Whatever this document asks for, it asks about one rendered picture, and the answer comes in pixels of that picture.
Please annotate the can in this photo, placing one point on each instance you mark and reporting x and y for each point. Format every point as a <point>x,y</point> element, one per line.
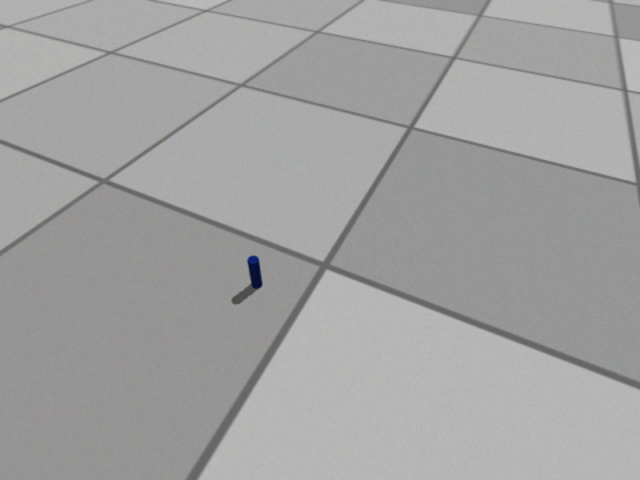
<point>255,274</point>

